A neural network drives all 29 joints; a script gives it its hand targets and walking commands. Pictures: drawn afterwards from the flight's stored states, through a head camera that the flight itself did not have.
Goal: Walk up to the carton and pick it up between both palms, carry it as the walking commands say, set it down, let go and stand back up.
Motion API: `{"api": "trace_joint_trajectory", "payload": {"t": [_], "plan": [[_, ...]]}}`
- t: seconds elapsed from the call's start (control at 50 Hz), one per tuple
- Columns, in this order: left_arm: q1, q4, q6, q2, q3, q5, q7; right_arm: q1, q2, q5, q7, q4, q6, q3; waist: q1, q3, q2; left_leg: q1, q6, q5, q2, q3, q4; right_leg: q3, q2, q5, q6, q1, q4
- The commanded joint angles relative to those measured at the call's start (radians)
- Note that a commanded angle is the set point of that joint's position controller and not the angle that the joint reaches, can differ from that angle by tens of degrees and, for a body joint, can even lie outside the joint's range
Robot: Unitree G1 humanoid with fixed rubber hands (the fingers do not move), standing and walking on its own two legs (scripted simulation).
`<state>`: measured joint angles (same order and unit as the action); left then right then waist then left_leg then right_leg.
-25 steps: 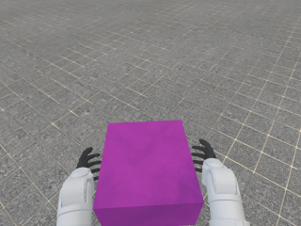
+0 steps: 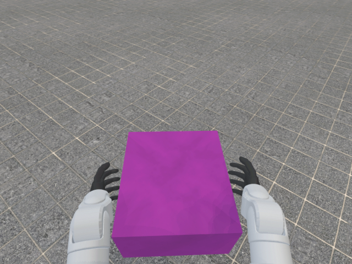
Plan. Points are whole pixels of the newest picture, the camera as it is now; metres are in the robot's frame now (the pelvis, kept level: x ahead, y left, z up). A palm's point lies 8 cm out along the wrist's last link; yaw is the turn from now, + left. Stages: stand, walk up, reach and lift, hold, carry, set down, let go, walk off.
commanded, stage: carry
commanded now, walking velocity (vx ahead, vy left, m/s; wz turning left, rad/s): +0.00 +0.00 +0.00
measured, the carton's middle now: (174, 188) +0.32 +0.00 -0.03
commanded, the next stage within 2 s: none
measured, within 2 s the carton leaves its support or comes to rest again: neither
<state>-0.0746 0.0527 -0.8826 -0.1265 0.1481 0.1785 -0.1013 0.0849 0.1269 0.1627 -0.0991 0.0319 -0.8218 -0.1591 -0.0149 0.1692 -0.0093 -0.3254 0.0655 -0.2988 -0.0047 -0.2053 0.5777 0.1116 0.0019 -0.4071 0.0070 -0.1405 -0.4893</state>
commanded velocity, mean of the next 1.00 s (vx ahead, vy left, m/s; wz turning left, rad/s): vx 0.00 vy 0.00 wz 0.00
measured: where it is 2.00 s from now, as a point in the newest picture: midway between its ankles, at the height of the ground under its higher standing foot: outside the picture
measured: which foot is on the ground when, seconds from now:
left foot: down 0.00-1.00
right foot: down 0.00-1.00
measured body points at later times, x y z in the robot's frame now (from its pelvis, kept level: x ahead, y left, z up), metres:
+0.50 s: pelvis -0.01 +0.01 +0.00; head -0.03 +0.01 +0.45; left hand +0.26 +0.18 +0.04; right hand +0.26 -0.16 +0.04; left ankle -0.02 +0.08 -0.73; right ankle -0.11 -0.08 -0.72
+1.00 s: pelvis -0.07 +0.01 +0.00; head -0.11 +0.01 +0.45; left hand +0.20 +0.18 +0.03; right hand +0.20 -0.17 +0.04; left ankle -0.03 +0.08 -0.73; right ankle -0.11 -0.07 -0.73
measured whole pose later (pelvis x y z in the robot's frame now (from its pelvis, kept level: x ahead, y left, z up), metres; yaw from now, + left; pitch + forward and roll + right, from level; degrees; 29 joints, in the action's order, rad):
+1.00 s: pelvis -0.07 +0.01 +0.00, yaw -1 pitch +0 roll -1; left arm -0.08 0.01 -0.84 -0.13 0.17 0.20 -0.08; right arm 0.07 0.13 0.17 -0.10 0.02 -0.82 -0.15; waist 0.00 0.11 0.01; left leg -0.34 0.07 -0.23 -0.01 -0.14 0.56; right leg 0.21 0.03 -0.36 0.04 -0.19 -0.55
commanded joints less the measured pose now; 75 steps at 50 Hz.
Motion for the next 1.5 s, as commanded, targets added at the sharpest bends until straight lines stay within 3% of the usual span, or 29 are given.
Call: {"api": "trace_joint_trajectory", "payload": {"t": [0.0, 0.02, 0.08, 0.2, 0.32, 0.36, 0.42, 0.48, 0.52, 0.54, 0.58, 0.62, 0.64, 0.68, 0.72, 0.76, 0.8, 0.84, 0.88, 0.92, 1.02, 1.12, 1.16, 1.22, 1.26, 1.34, 1.42, 1.46, 1.48], "plan": [[-0.533, 0.591, 0.024, -0.822, -0.720, -0.478, 0.180, 0.460, 0.858, -0.472, 0.170, 0.575, -0.033, 0.720, -0.002, 0.312, 0.022, 0.233, 0.021, 0.873, -0.157, 0.146, 0.076, -0.051, 0.153, 0.789, -0.021, 0.088, -0.069], [-0.507, 0.603, -0.006, -0.854, -0.729, -0.481, 0.166, 0.403, 0.902, -0.479, 0.166, 0.557, -0.072, 0.733, -0.003, 0.376, -0.006, 0.267, 0.010, 0.953, -0.171, 0.163, 0.085, -0.041, 0.153, 0.810, -0.007, 0.098, -0.119], [-0.422, 0.149, 0.024, -0.609, -0.466, -0.237, 0.170, 0.379, 0.646, -0.281, 0.182, 0.139, -0.047, 0.497, 0.001, 0.384, 0.053, 0.304, 0.054, 1.015, -0.190, 0.182, 0.055, 0.002, 0.102, 0.495, -0.027, 0.058, -0.043], [-0.568, 0.404, 0.155, -0.682, -0.623, -0.329, 0.202, 0.399, 0.744, -0.345, 0.220, 0.274, 0.079, 0.598, 0.004, 0.276, 0.092, 0.336, 0.038, 0.917, -0.178, 0.177, -0.012, 0.016, 0.080, 0.242, -0.024, -0.026, 0.044], [-0.358, 0.175, 0.091, -0.658, -0.574, -0.295, 0.212, 0.306, 0.676, -0.264, 0.191, 0.181, 0.032, 0.578, 0.000, 0.334, -0.082, 0.256, 0.019, 0.712, -0.146, 0.155, 0.048, -0.033, 0.176, 0.782, -0.010, 0.122, -0.059], [-0.425, 0.407, 0.068, -0.698, -0.644, -0.389, 0.185, 0.334, 0.726, -0.355, 0.168, 0.380, 0.004, 0.630, -0.002, 0.339, -0.067, 0.235, 0.002, 0.784, -0.141, 0.157, 0.076, -0.032, 0.182, 0.887, 0.013, 0.124, -0.115], [-0.345, -0.056, 0.075, -0.604, -0.483, -0.196, 0.222, 0.287, 0.623, -0.186, 0.211, -0.059, 0.010, 0.502, 0.004, 0.273, -0.030, 0.270, 0.015, 0.819, -0.153, 0.163, 0.037, -0.005, 0.151, 0.703, 0.000, 0.016, -0.107], [-0.550, 0.278, 0.110, -0.672, -0.596, -0.320, 0.212, 0.434, 0.689, -0.302, 0.210, 0.216, 0.041, 0.558, 0.001, 0.187, 0.053, 0.230, 0.027, 0.852, -0.169, 0.193, -0.003, -0.001, 0.119, 0.354, -0.015, -0.041, -0.019], [-0.554, 0.101, 0.109, -0.668, -0.565, -0.248, 0.234, 0.401, 0.709, -0.244, 0.234, 0.008, 0.039, 0.532, 0.007, 0.119, 0.063, 0.164, 0.028, 0.570, -0.154, 0.180, -0.042, -0.007, 0.131, 0.240, -0.020, -0.054, 0.033], [-0.601, 0.174, 0.109, -0.731, -0.626, -0.287, 0.238, 0.425, 0.757, -0.270, 0.236, 0.083, 0.041, 0.568, 0.007, 0.116, 0.081, 0.154, 0.029, 0.411, -0.154, 0.198, -0.087, -0.021, 0.136, 0.141, -0.015, -0.068, 0.039], [-0.614, 0.167, 0.119, -0.706, -0.619, -0.282, 0.246, 0.451, 0.743, -0.263, 0.241, 0.084, 0.058, 0.563, 0.009, 0.107, 0.064, 0.126, 0.031, 0.376, -0.159, 0.219, -0.091, -0.033, 0.144, 0.143, -0.022, -0.030, 0.038], [-0.550, 0.147, 0.123, -0.692, -0.567, -0.295, 0.235, 0.439, 0.718, -0.277, 0.228, 0.116, 0.066, 0.542, 0.006, 0.249, 0.016, 0.201, 0.024, 0.611, -0.163, 0.217, -0.031, -0.042, 0.161, 0.391, -0.004, 0.046, 0.000], [-0.596, 0.359, 0.115, -0.768, -0.645, -0.390, 0.219, 0.496, 0.778, -0.367, 0.212, 0.338, 0.057, 0.612, 0.006, 0.281, 0.027, 0.220, 0.029, 0.660, -0.162, 0.217, -0.018, -0.043, 0.159, 0.413, 0.001, 0.029, -0.016], [-0.565, 0.382, 0.086, -0.787, -0.646, -0.389, 0.205, 0.491, 0.803, -0.397, 0.202, 0.367, 0.027, 0.632, 0.006, 0.300, 0.039, 0.214, 0.032, 0.594, -0.149, 0.183, -0.008, -0.016, 0.159, 0.405, 0.000, 0.035, -0.011], [-0.464, 0.033, 0.092, -0.686, -0.525, -0.226, 0.229, 0.445, 0.707, -0.263, 0.229, 0.068, 0.031, 0.556, 0.006, 0.290, 0.014, 0.200, 0.034, 0.536, -0.148, 0.184, -0.029, 0.000, 0.160, 0.364, -0.001, 0.062, -0.013], [-0.455, 0.123, 0.112, -0.704, -0.555, -0.265, 0.233, 0.463, 0.709, -0.293, 0.227, 0.190, 0.047, 0.607, 0.006, 0.300, -0.037, 0.187, 0.035, 0.474, -0.147, 0.177, -0.001, -0.029, 0.177, 0.489, 0.009, 0.068, 0.007], [-0.522, 0.283, 0.115, -0.731, -0.600, -0.321, 0.223, 0.487, 0.754, -0.354, 0.225, 0.302, 0.048, 0.639, 0.006, 0.272, -0.029, 0.165, 0.027, 0.474, -0.140, 0.182, -0.018, -0.022, 0.181, 0.463, 0.013, 0.062, -0.012], [-0.491, 0.096, 0.110, -0.717, -0.557, -0.255, 0.244, 0.445, 0.747, -0.282, 0.240, 0.107, 0.041, 0.600, 0.009, 0.242, -0.036, 0.146, 0.036, 0.451, -0.149, 0.189, -0.032, -0.012, 0.172, 0.394, 0.013, 0.047, 0.005], [-0.526, 0.217, 0.099, -0.755, -0.608, -0.317, 0.240, 0.466, 0.768, -0.327, 0.231, 0.231, 0.031, 0.636, 0.009, 0.208, -0.013, 0.129, 0.033, 0.377, -0.145, 0.193, -0.060, -0.024, 0.168, 0.279, 0.013, 0.005, 0.030], [-0.491, 0.004, 0.098, -0.700, -0.553, -0.226, 0.262, 0.438, 0.710, -0.242, 0.257, 0.027, 0.035, 0.573, 0.010, 0.142, 0.036, 0.094, 0.030, 0.278, -0.144, 0.207, -0.107, -0.033, 0.157, 0.149, 0.010, -0.036, 0.053], [-0.654, 0.157, 0.100, -0.815, -0.650, -0.324, 0.274, 0.541, 0.824, -0.311, 0.267, 0.152, 0.046, 0.631, 0.011, 0.096, 0.038, 0.056, 0.024, 0.137, -0.142, 0.199, -0.135, -0.041, 0.167, 0.069, 0.014, -0.074, 0.081], [-0.616, -0.021, 0.114, -0.816, -0.597, -0.259, 0.291, 0.517, 0.822, -0.244, 0.289, -0.026, 0.054, 0.583, 0.006, 0.115, 0.031, 0.046, 0.022, 0.030, -0.153, 0.223, -0.183, -0.027, 0.148, 0.040, 0.012, -0.064, 0.076], [-0.680, 0.142, 0.120, -0.841, -0.636, -0.335, 0.282, 0.533, 0.856, -0.302, 0.276, 0.119, 0.060, 0.606, 0.005, 0.115, 0.022, 0.032, 0.023, -0.023, -0.155, 0.230, -0.199, -0.037, 0.148, 0.017, 0.015, -0.067, 0.081], [-0.607, 0.024, 0.130, -0.811, -0.601, -0.270, 0.290, 0.486, 0.839, -0.260, 0.289, 0.005, 0.071, 0.589, 0.000, 0.191, 0.043, 0.071, 0.020, 0.055, -0.156, 0.231, -0.190, -0.029, 0.147, 0.065, 0.023, -0.009, 0.059], [-0.612, 0.223, 0.129, -0.850, -0.632, -0.363, 0.267, 0.602, 0.861, -0.381, 0.262, 0.313, 0.078, 0.672, -0.002, 0.239, -0.004, 0.127, 0.023, 0.180, -0.159, 0.213, -0.138, -0.032, 0.158, 0.125, 0.025, 0.011, 0.062], [-0.547, 0.028, 0.133, -0.777, -0.597, -0.268, 0.283, 0.440, 0.791, -0.244, 0.274, 0.025, 0.070, 0.580, 0.000, 0.269, 0.041, 0.143, 0.035, 0.308, -0.169, 0.214, -0.130, -0.020, 0.165, 0.166, 0.021, 0.013, 0.023], [-0.592, 0.321, 0.130, -0.813, -0.657, -0.381, 0.251, 0.494, 0.830, -0.367, 0.245, 0.319, 0.068, 0.656, 0.002, 0.251, 0.026, 0.149, 0.044, 0.457, -0.175, 0.214, -0.090, -0.036, 0.176, 0.266, 0.017, 0.001, 0.010], [-0.490, -0.066, 0.119, -0.774, -0.584, -0.226, 0.292, 0.440, 0.782, -0.224, 0.284, -0.011, 0.066, 0.599, 0.002, 0.220, 0.011, 0.141, 0.041, 0.332, -0.171, 0.216, -0.126, -0.017, 0.160, 0.154, 0.018, -0.019, 0.017], [-0.549, 0.092, 0.129, -0.806, -0.612, -0.294, 0.282, 0.528, 0.812, -0.301, 0.274, 0.162, 0.075, 0.646, 0.000, 0.196, -0.014, 0.114, 0.038, 0.292, -0.169, 0.215, -0.126, -0.030, 0.164, 0.151, 0.025, -0.017, 0.035]]}}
